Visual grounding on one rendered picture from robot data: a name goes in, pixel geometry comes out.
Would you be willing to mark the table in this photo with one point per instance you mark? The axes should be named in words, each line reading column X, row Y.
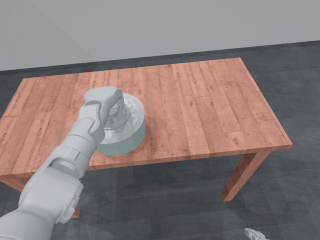
column 193, row 110

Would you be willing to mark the pot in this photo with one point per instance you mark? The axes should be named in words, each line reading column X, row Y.
column 123, row 147

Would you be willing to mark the knob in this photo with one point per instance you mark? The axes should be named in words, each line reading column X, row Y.
column 114, row 111

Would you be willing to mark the lid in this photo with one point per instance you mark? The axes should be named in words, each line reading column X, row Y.
column 128, row 122

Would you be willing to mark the robot left forearm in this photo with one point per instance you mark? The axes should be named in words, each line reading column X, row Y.
column 72, row 156

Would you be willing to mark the right robot hand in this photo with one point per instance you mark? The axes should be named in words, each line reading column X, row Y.
column 254, row 235

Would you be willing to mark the robot left upper arm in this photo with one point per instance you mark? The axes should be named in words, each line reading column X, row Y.
column 52, row 199

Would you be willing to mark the left robot hand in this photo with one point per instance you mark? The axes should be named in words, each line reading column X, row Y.
column 111, row 95

